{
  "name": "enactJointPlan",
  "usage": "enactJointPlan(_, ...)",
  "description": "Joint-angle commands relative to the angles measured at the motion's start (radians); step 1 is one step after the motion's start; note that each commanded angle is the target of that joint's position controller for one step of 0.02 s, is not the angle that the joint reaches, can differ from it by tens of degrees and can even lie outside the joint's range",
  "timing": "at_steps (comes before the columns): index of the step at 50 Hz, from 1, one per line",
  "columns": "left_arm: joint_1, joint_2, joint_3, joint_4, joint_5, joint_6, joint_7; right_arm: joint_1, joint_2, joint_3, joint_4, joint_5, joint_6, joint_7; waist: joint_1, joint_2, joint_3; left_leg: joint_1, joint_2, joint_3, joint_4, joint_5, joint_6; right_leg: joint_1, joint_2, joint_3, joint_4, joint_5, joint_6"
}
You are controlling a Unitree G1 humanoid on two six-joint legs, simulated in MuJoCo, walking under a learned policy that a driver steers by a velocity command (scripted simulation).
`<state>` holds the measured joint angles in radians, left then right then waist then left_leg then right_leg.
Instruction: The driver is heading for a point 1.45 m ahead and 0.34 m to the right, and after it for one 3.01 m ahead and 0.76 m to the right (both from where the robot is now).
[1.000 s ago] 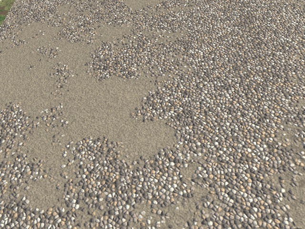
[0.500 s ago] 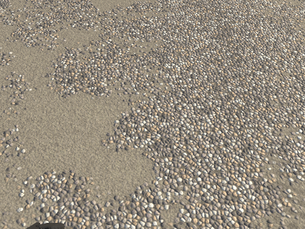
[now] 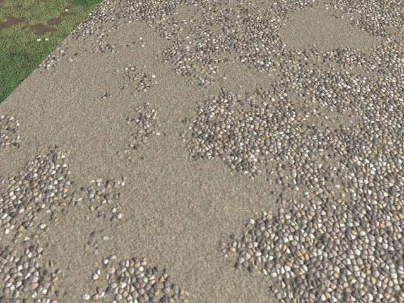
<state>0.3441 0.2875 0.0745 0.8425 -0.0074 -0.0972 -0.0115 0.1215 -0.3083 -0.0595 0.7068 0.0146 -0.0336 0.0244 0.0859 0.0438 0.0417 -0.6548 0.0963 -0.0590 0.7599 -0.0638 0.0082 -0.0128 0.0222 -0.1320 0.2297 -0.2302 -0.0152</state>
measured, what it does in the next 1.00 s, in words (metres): walks ahead, turning right: left foot, then right foot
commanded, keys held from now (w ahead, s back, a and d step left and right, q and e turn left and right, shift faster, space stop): w+e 0.84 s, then s+e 0.10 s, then s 0.06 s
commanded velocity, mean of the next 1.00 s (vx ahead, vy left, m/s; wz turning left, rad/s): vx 0.46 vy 0.00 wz -0.40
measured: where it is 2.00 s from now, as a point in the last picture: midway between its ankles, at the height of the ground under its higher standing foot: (253, 228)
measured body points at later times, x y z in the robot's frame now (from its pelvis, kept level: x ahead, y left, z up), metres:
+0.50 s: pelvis +0.28 +0.04 +0.00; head +0.29 +0.03 +0.45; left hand +0.48 +0.27 -0.11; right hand +0.26 -0.25 -0.13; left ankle +0.21 +0.15 -0.74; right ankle +0.41 -0.15 -0.69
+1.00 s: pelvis +0.53 -0.07 +0.00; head +0.56 -0.11 +0.45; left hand +0.73 +0.15 -0.10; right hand +0.60 -0.40 -0.09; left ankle +0.77 +0.00 -0.69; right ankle +0.47 -0.13 -0.74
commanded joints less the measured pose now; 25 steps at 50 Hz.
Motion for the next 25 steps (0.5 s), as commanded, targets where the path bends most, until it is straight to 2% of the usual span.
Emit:
enactJointPlan(1,-0.029,0.171,0.034,-0.042,-0.023,-0.006,0.001,-0.101,-0.014,0.013,-0.088,-0.003,-0.023,0.016,-0.020,-0.085,0.043,0.074,-0.013,0.045,-0.129,0.059,0.011,-0.069,-0.266,0.140,-0.102,0.273,-0.174)
enactJointPlan(3,0.002,0.191,0.037,-0.018,-0.031,0.008,0.000,-0.136,-0.040,0.007,-0.106,-0.001,-0.029,0.020,-0.028,-0.098,0.048,0.083,-0.029,0.048,-0.186,-0.007,0.027,-0.006,-0.295,0.170,-0.062,0.326,-0.166)
enactJointPlan(4,0.005,0.202,0.039,-0.009,-0.033,0.015,0.002,-0.127,-0.057,0.001,-0.106,0.000,-0.033,0.021,-0.044,-0.108,0.038,0.117,-0.041,0.053,-0.213,-0.039,0.036,0.017,-0.305,0.182,-0.032,0.364,-0.157)
enactJointPlan(5,-0.002,0.212,0.040,-0.004,-0.033,0.021,0.004,-0.081,-0.079,-0.009,-0.095,-0.001,-0.037,0.019,-0.081,-0.120,0.006,0.206,-0.064,0.069,-0.244,-0.053,0.049,0.020,-0.299,0.179,0.029,0.466,-0.142)
enactJointPlan(6,-0.012,0.205,0.033,0.000,-0.034,0.026,0.007,0.033,-0.113,-0.029,-0.061,-0.004,-0.039,0.013,-0.151,-0.116,-0.065,0.390,-0.092,0.093,-0.284,-0.025,0.071,-0.013,-0.261,0.146,0.163,0.588,-0.114)
enactJointPlan(7,-0.007,0.166,0.016,-0.005,-0.021,0.024,0.009,0.194,-0.172,-0.057,-0.016,-0.009,-0.037,0.000,-0.223,-0.104,-0.180,0.655,-0.052,0.056,-0.252,0.007,0.100,-0.137,-0.205,0.111,0.368,0.529,-0.073)
enactJointPlan(8,0.064,0.056,-0.020,-0.042,0.001,0.012,0.004,0.328,-0.280,-0.081,-0.002,-0.037,-0.029,-0.016,-0.228,0.099,-0.364,1.054,0.237,-0.309,-0.240,-0.046,0.218,-0.492,-0.084,0.064,0.766,0.111,-0.001)
enactJointPlan(9,0.096,0.046,-0.027,-0.028,-0.015,-0.001,0.004,0.335,-0.241,-0.068,0.000,-0.029,-0.024,-0.016,-0.218,0.205,-0.476,1.082,0.344,-0.619,-0.398,-0.183,0.292,-0.637,-0.005,0.202,0.976,-0.369,0.016)
enactJointPlan(10,0.028,0.148,0.005,-0.038,-0.045,-0.005,0.003,0.277,-0.172,-0.045,0.000,-0.022,-0.026,-0.013,-0.222,0.113,-0.314,0.952,0.306,-0.504,-0.437,-0.264,0.249,-0.724,-0.059,0.255,1.053,-0.331,0.007)
enactJointPlan(11,-0.028,0.149,0.008,-0.058,-0.048,-0.003,0.005,0.215,-0.132,-0.033,0.002,-0.014,-0.031,-0.012,-0.191,0.099,-0.194,0.826,0.268,-0.368,-0.462,-0.265,0.215,-0.750,-0.105,0.223,1.034,-0.250,-0.002)
enactJointPlan(12,-0.052,0.135,0.009,-0.059,-0.035,0.005,0.011,0.149,-0.092,-0.022,0.005,-0.014,-0.038,-0.007,-0.157,0.068,-0.119,0.703,0.226,-0.273,-0.504,-0.218,0.194,-0.721,-0.137,0.212,0.985,-0.172,0.001)
enactJointPlan(13,-0.038,0.123,0.014,-0.052,-0.024,0.020,0.016,0.101,-0.059,-0.015,0.006,-0.018,-0.049,-0.004,-0.121,0.092,-0.079,0.613,0.190,-0.186,-0.542,-0.157,0.176,-0.666,-0.164,0.221,0.944,-0.108,0.003)
enactJointPlan(14,-0.009,0.100,0.012,-0.041,-0.025,0.035,0.015,0.072,-0.050,-0.016,0.011,-0.025,-0.058,-0.002,-0.095,0.101,-0.065,0.550,0.175,-0.130,-0.576,-0.112,0.171,-0.608,-0.174,0.224,0.935,-0.063,0.008)
enactJointPlan(15,0.001,0.075,0.008,-0.036,-0.026,0.047,0.015,0.060,-0.046,-0.019,0.019,-0.028,-0.068,-0.002,-0.082,0.081,-0.056,0.518,0.172,-0.084,-0.601,-0.054,0.177,-0.588,-0.176,0.223,0.930,-0.038,0.013)
enactJointPlan(18,-0.048,0.056,0.008,-0.063,-0.022,0.065,0.016,0.062,-0.065,-0.030,0.050,-0.036,-0.084,-0.013,-0.071,0.027,-0.012,0.510,0.170,0.035,-0.635,0.078,0.183,-0.646,-0.177,0.243,0.850,0.068,0.028)
enactJointPlan(22,-0.158,0.034,-0.005,-0.104,-0.015,0.057,-0.008,0.085,-0.099,-0.039,0.077,-0.031,-0.076,-0.029,-0.102,0.004,0.025,0.540,0.145,0.168,-0.651,0.120,0.163,-0.639,-0.159,0.194,0.603,0.261,0.022)
enactJointPlan(25,-0.263,0.025,-0.016,-0.151,-0.013,0.057,-0.029,0.138,-0.130,-0.050,0.102,-0.018,-0.063,-0.036,-0.143,-0.020,0.062,0.612,0.175,0.212,-0.649,0.132,0.159,-0.655,-0.148,0.144,0.487,0.276,0.000)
